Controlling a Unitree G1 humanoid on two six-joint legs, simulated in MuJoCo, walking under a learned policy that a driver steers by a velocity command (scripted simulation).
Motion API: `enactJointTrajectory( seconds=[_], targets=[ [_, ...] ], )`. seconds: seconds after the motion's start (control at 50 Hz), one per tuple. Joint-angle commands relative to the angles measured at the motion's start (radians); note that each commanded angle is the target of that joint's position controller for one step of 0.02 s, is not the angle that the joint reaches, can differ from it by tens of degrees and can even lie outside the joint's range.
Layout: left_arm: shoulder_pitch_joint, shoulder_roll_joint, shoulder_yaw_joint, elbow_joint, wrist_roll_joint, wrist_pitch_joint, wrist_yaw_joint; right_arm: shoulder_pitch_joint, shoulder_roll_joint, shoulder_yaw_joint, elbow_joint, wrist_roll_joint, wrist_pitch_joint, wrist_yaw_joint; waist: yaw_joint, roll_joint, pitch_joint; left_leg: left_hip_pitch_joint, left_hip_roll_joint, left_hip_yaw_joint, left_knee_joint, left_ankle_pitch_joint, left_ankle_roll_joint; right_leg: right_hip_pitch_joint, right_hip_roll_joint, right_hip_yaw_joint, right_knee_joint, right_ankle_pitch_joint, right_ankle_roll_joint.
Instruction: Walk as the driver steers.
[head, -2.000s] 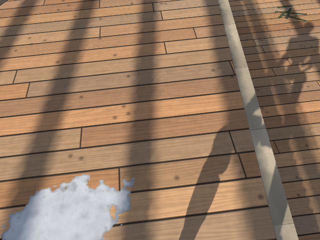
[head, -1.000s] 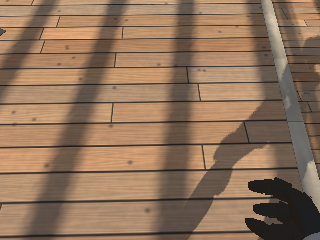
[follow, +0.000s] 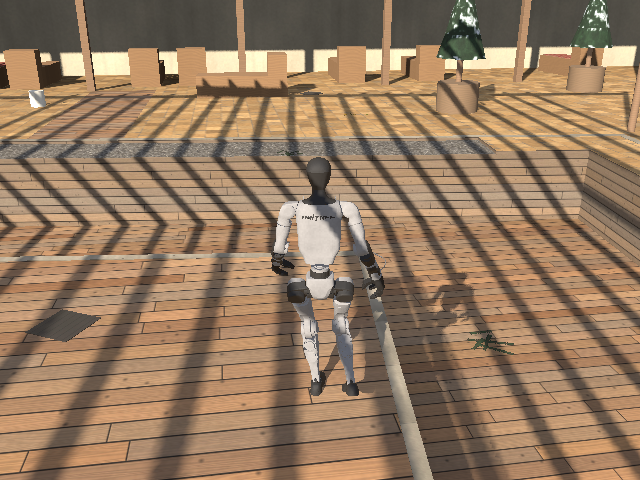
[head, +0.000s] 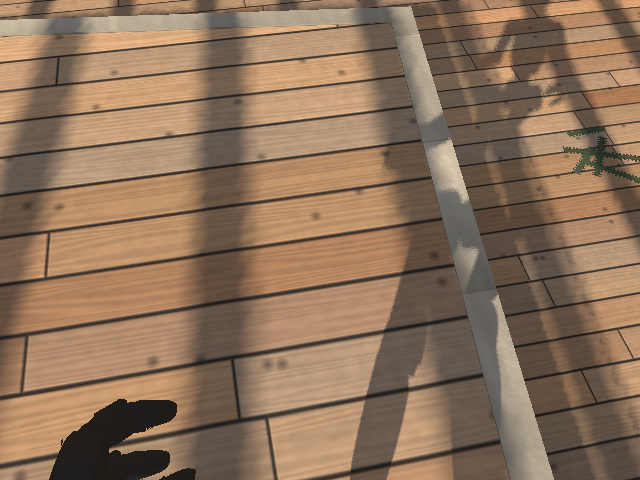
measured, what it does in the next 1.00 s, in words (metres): walks ahead, turning left: right foot, then left foot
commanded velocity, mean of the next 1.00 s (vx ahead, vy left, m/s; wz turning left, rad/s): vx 0.04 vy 0.00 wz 0.81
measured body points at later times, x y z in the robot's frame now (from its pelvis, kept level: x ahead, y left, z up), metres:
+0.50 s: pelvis +0.14 -0.07 +0.01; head +0.16 -0.05 +0.46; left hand +0.19 +0.26 -0.06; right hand +0.45 -0.22 -0.05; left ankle +0.07 +0.02 -0.63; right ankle +0.27 -0.15 -0.72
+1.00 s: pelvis +0.12 -0.04 +0.02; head +0.12 -0.01 +0.47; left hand +0.02 +0.26 -0.10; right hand +0.41 -0.11 -0.07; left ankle +0.05 +0.02 -0.72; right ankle +0.24 -0.11 -0.65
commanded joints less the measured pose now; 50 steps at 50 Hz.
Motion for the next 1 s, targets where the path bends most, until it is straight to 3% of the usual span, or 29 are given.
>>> enactJointTrajectory(
  seconds=[0.02, 0.06, 0.1, 0.14, 0.2, 0.28, 0.34, 0.36, 0.38, 0.4, 0.42, 0.44, 0.46, 0.5, 0.54, 0.62, 0.66, 0.7, 0.74, 0.76, 0.78, 0.8, 0.82, 0.84, 0.86, 0.88, 0.9, 0.96, 1.0],
  targets=[
    [0.083, 0.139, 0.051, -0.064, 0.011, 0.026, 0.019, -0.080, -0.127, -0.040, -0.151, 0.004, -0.005, -0.037, 0.089, -0.022, -0.206, 0.182, 0.261, -0.454, -0.239, 0.255, 0.141, -0.086, -0.029, 0.022, -0.185, 0.040, 0.035],
    [0.043, 0.088, 0.040, -0.073, 0.012, 0.029, 0.029, -0.051, -0.141, -0.050, -0.156, 0.006, 0.015, -0.063, 0.064, -0.017, -0.252, 0.209, 0.224, -0.409, -0.181, 0.411, 0.108, -0.100, -0.003, 0.004, -0.316, 0.108, 0.062],
    [0.021, 0.072, 0.038, -0.074, -0.001, 0.038, 0.035, -0.060, -0.154, -0.059, -0.175, 0.012, 0.048, -0.085, 0.050, 0.015, -0.306, 0.248, 0.202, -0.411, -0.149, 0.347, 0.056, -0.101, 0.014, 0.010, -0.420, 0.205, 0.079],
    [-0.014, 0.081, 0.046, -0.076, -0.011, 0.035, 0.037, -0.056, -0.169, -0.068, -0.185, 0.013, 0.070, -0.100, 0.037, 0.054, -0.298, 0.252, 0.191, -0.453, -0.138, 0.207, -0.008, -0.102, 0.023, 0.029, -0.496, 0.257, 0.079],
    [-0.058, 0.100, 0.051, -0.070, -0.015, 0.019, 0.037, -0.073, -0.153, -0.065, -0.214, -0.003, 0.082, -0.097, 0.019, 0.115, -0.226, 0.239, 0.185, -0.528, -0.147, -0.021, -0.031, -0.127, 0.013, 0.056, -0.579, 0.268, 0.056],
    [-0.088, 0.106, 0.052, -0.064, 0.002, -0.014, 0.019, -0.097, -0.129, -0.052, -0.254, -0.001, 0.090, -0.079, -0.011, 0.139, -0.239, 0.302, 0.174, -0.600, -0.042, 0.099, 0.003, -0.090, 0.013, 0.057, -0.711, 0.257, 0.024],
    [-0.034, 0.145, 0.077, -0.044, 0.003, -0.028, 0.009, -0.138, -0.143, -0.046, -0.281, 0.005, 0.086, -0.059, 0.020, 0.144, -0.242, 0.253, 0.136, -0.640, 0.014, 0.050, -0.019, 0.093, 0.008, 0.032, -0.925, 0.320, 0.005],
    [-0.001, 0.153, 0.085, -0.031, 0.004, -0.029, 0.010, -0.141, -0.123, -0.037, -0.282, 0.007, 0.083, -0.053, 0.035, 0.101, -0.254, 0.168, 0.098, -0.607, 0.097, -0.146, -0.044, 0.234, -0.049, 0.043, -1.018, 0.440, -0.022],
    [0.028, 0.184, 0.088, -0.032, 0.023, -0.021, 0.015, -0.079, -0.045, -0.012, -0.271, -0.001, 0.077, -0.045, 0.008, -0.070, -0.299, 0.006, 0.017, -0.489, 0.301, -0.507, -0.095, 0.423, -0.227, 0.171, -1.004, 0.604, -0.109],
    [0.081, 0.221, 0.094, -0.036, 0.057, -0.006, 0.014, -0.069, -0.084, -0.022, -0.295, 0.007, 0.067, -0.032, 0.009, -0.298, -0.289, -0.192, -0.072, -0.275, 0.546, -0.673, -0.160, 0.467, -0.430, 0.408, -1.016, 0.764, -0.295],
    [0.111, 0.191, 0.096, -0.038, 0.047, -0.010, 0.018, -0.062, -0.182, -0.046, -0.276, 0.003, 0.053, -0.023, 0.022, -0.264, -0.301, -0.259, 0.033, -0.220, 0.739, -0.590, -0.216, 0.437, -0.504, 0.493, -1.014, 0.690, -0.361],
    [0.068, 0.133, 0.079, -0.066, 0.033, -0.002, 0.030, -0.075, -0.212, -0.054, -0.247, 0.005, 0.057, -0.019, 0.033, -0.160, -0.268, -0.265, 0.076, -0.196, 0.816, -0.504, -0.238, 0.394, -0.445, 0.377, -0.992, 0.595, -0.327],
    [0.032, 0.111, 0.068, -0.084, 0.026, 0.011, 0.041, -0.069, -0.198, -0.048, -0.221, 0.003, 0.067, -0.025, 0.031, -0.086, -0.241, -0.255, 0.101, -0.184, 0.850, -0.430, -0.246, 0.346, -0.369, 0.271, -0.997, 0.465, -0.268],
    [0.012, 0.140, 0.065, -0.090, 0.019, 0.033, 0.058, -0.057, -0.141, -0.022, -0.224, 0.001, 0.075, -0.031, 0.030, -0.050, -0.186, -0.255, 0.143, -0.106, 0.911, -0.333, -0.247, 0.246, -0.321, 0.155, -1.025, 0.425, -0.233],
    [0.047, 0.160, 0.069, -0.072, 0.035, 0.043, 0.064, -0.079, -0.100, -0.001, -0.238, -0.001, 0.068, -0.036, 0.044, -0.081, -0.189, -0.258, 0.181, -0.038, 0.832, -0.276, -0.249, 0.248, -0.291, 0.052, -1.041, 0.451, -0.227],
    [0.088, 0.208, 0.089, -0.034, 0.048, 0.048, 0.049, -0.116, -0.066, 0.019, -0.239, 0.001, 0.050, -0.038, 0.075, -0.135, -0.251, -0.172, 0.261, 0.009, 0.599, -0.302, -0.249, 0.313, -0.344, -0.053, -1.031, 0.500, -0.254],
    [0.076, 0.231, 0.101, -0.028, 0.036, 0.048, 0.030, -0.097, -0.078, 0.012, -0.224, 0.003, 0.055, -0.036, 0.070, -0.157, -0.258, -0.055, 0.262, 0.048, 0.460, -0.295, -0.231, 0.270, -0.361, -0.106, -1.031, 0.478, -0.245],
    [0.098, 0.227, 0.101, -0.010, 0.016, 0.049, 0.016, -0.071, -0.081, 0.012, -0.205, -0.002, 0.065, -0.033, 0.070, -0.175, -0.252, 0.040, 0.231, 0.084, 0.315, -0.297, -0.203, 0.243, -0.376, -0.115, -1.019, 0.436, -0.237],
    [0.106, 0.215, 0.098, 0.006, -0.016, 0.050, 0.008, 0.039, -0.066, 0.008, -0.157, -0.015, 0.069, -0.033, 0.015, -0.179, -0.240, 0.196, 0.187, 0.116, 0.070, -0.217, -0.148, 0.188, -0.375, -0.145, -0.943, 0.454, -0.204],
    [0.151, 0.177, 0.089, 0.029, -0.029, 0.050, 0.004, 0.127, -0.085, -0.004, -0.118, -0.017, 0.067, -0.036, -0.010, -0.125, -0.248, 0.350, 0.160, 0.089, -0.043, -0.149, -0.108, 0.090, -0.341, -0.193, -0.840, 0.389, -0.143],
    [0.165, 0.111, 0.071, 0.012, -0.015, 0.047, -0.009, 0.187, -0.185, -0.035, -0.107, -0.017, 0.065, -0.043, -0.002, 0.155, -0.223, 0.524, 0.368, -0.241, -0.140, 0.096, -0.013, -0.181, -0.236, -0.303, -0.541, 0.054, -0.025],
    [0.073, 0.094, 0.064, -0.055, 0.003, 0.041, -0.007, 0.120, -0.275, -0.045, -0.147, -0.042, 0.067, -0.050, 0.004, 0.333, -0.198, 0.427, 0.566, -0.482, -0.155, 0.243, 0.181, -0.396, -0.131, -0.235, -0.314, -0.204, 0.046],
    [-0.012, 0.145, 0.076, -0.067, -0.013, 0.042, 0.004, 0.087, -0.224, -0.033, -0.174, -0.069, 0.047, -0.044, -0.059, 0.231, -0.225, 0.326, 0.554, -0.480, -0.201, 0.138, 0.212, -0.361, -0.140, -0.125, -0.204, -0.176, 0.046],
    [0.016, 0.147, 0.079, -0.055, -0.025, 0.047, 0.006, 0.027, -0.183, -0.017, -0.168, -0.064, 0.035, -0.048, -0.016, 0.202, -0.185, 0.272, 0.495, -0.376, -0.196, 0.080, 0.152, -0.324, -0.148, -0.121, -0.170, -0.086, 0.033],
    [0.079, 0.137, 0.081, -0.015, -0.011, 0.057, 0.013, -0.046, -0.145, -0.005, -0.171, -0.045, 0.030, -0.053, 0.023, 0.162, -0.181, 0.227, 0.434, -0.296, -0.179, 0.046, 0.090, -0.278, -0.151, -0.122, -0.172, -0.002, 0.032],
    [0.115, 0.143, 0.085, 0.006, 0.002, 0.065, 0.017, -0.092, -0.114, 0.009, -0.170, -0.028, 0.025, -0.057, 0.043, 0.148, -0.177, 0.179, 0.403, -0.240, -0.170, 0.108, 0.066, -0.222, -0.142, -0.132, -0.145, 0.076, 0.043],
    [0.141, 0.141, 0.087, 0.013, 0.006, 0.069, 0.017, -0.111, -0.094, 0.021, -0.168, -0.028, 0.021, -0.062, 0.061, 0.141, -0.185, 0.141, 0.380, -0.198, -0.164, 0.175, 0.059, -0.163, -0.130, -0.140, -0.126, 0.129, 0.048],
    [0.133, 0.092, 0.062, 0.005, 0.000, 0.064, 0.019, -0.098, -0.066, 0.034, -0.150, -0.042, 0.016, -0.069, 0.048, 0.119, -0.189, 0.174, 0.342, -0.140, -0.141, 0.166, 0.038, -0.093, -0.127, -0.153, -0.313, 0.206, 0.040],
    [0.091, 0.072, 0.043, -0.018, 0.001, 0.057, 0.019, -0.061, -0.083, 0.028, -0.133, -0.049, 0.025, -0.073, 0.010, 0.137, -0.196, 0.220, 0.367, -0.175, -0.133, 0.176, 0.064, -0.061, -0.129, -0.146, -0.439, 0.178, 0.034]
  ],
)
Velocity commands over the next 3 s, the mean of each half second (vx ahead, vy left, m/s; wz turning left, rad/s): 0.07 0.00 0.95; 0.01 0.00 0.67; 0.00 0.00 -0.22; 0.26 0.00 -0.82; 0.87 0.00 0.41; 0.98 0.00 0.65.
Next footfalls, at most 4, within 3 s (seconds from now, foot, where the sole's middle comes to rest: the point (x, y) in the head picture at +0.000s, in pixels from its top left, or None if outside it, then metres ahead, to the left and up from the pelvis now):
0.38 right None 0.30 -0.13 -0.75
0.76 left None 0.08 0.05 -0.75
1.14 right None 0.25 -0.07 -0.75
1.50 left None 0.06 0.09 -0.75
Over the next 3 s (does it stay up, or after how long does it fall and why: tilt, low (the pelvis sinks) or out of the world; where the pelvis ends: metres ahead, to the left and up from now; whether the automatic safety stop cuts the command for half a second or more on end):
stays up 0.86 0.32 -0.01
